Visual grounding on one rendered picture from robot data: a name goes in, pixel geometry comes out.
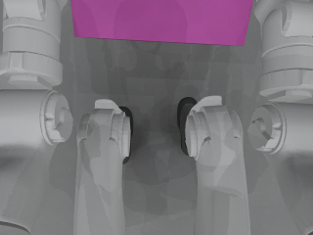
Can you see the left robot forearm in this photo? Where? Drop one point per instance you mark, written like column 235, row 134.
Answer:
column 30, row 58

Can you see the robot left upper arm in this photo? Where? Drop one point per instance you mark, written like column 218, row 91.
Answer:
column 32, row 123

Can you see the robot left thigh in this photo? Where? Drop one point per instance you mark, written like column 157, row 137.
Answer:
column 98, row 202

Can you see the right robot foot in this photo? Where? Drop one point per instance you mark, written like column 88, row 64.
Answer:
column 183, row 109

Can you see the robot right upper arm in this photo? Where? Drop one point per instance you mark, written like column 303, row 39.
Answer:
column 283, row 132

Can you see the carton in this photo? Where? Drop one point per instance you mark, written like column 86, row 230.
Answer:
column 206, row 22

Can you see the right robot forearm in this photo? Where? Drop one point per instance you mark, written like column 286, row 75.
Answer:
column 286, row 32

